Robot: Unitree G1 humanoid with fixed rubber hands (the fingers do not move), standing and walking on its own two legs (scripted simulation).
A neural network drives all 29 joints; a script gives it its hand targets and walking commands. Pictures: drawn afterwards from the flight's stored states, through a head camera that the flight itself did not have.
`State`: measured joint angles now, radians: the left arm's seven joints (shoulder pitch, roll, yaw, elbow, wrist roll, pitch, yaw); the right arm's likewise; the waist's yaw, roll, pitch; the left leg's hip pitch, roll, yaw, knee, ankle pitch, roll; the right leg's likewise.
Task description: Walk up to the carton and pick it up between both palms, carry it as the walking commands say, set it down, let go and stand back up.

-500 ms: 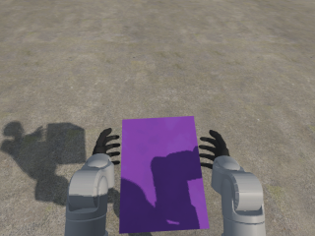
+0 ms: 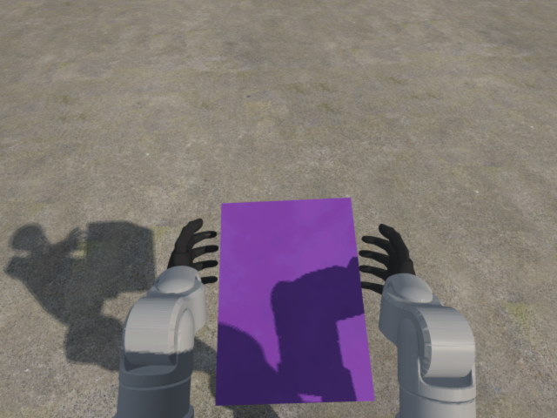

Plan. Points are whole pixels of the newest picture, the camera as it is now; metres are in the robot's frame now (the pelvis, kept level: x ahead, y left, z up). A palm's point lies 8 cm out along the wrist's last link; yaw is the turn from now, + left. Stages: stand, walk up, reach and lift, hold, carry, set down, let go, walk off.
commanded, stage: carry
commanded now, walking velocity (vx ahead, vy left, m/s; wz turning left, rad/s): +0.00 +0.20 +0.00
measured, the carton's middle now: (290, 297) +0.31 -0.01 +0.00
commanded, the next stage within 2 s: none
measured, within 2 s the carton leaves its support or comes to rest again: neither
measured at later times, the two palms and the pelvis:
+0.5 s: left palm (72, 315) +0.23 +0.24 +0.11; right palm (307, 333) +0.21 -0.03 +0.10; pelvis -0.05 +0.12 +0.01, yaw -1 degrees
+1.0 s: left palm out of the picture +0.18 +0.38 +0.11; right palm (173, 380) +0.17 +0.12 +0.09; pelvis -0.09 +0.26 +0.01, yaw +0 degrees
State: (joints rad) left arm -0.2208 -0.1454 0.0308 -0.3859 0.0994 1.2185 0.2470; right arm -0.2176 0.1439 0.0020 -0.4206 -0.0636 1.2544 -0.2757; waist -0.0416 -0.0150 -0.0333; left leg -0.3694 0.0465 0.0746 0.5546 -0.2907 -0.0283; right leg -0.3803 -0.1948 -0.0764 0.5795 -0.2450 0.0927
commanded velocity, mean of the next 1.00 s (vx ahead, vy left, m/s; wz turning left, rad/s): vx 0.00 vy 0.20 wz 0.00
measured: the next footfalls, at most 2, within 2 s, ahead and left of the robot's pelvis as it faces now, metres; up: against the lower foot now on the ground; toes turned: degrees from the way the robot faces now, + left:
right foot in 0.30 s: +0.00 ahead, -0.02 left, +0.00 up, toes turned -9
left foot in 0.62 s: +0.01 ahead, +0.32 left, +0.00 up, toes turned +5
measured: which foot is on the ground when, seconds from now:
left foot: down 0.00-0.30, up 0.32-0.60, down 0.62-0.90, up 0.92-1.00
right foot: down 0.00-0.02, up 0.04-0.28, down 0.30-0.62, up 0.64-0.88, down 0.90-1.00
